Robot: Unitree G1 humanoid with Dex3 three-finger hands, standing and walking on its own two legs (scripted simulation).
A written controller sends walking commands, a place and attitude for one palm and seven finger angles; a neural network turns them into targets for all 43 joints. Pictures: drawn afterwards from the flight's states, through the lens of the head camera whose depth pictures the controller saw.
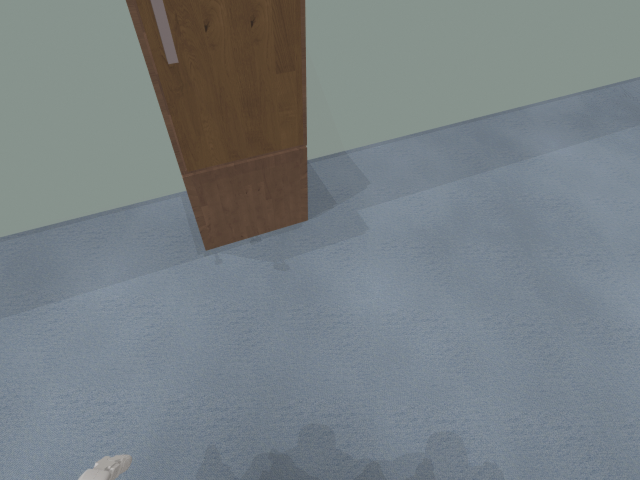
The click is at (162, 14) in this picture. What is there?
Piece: cupboard door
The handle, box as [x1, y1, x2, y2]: [150, 0, 178, 63]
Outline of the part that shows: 150,0 168,63 178,62 162,0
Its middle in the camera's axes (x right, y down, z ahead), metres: -0.39 -0.52 +0.95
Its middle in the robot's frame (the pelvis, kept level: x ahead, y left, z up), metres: +1.06 +0.44 +0.11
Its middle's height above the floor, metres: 0.88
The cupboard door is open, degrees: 0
